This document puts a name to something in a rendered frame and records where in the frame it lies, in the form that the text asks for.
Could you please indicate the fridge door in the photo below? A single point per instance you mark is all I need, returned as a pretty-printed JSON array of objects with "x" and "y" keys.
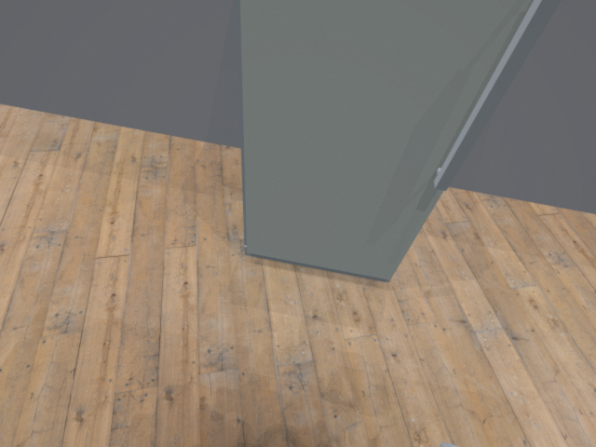
[{"x": 349, "y": 109}]

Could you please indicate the handle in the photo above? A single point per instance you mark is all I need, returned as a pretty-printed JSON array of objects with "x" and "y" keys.
[{"x": 532, "y": 26}]

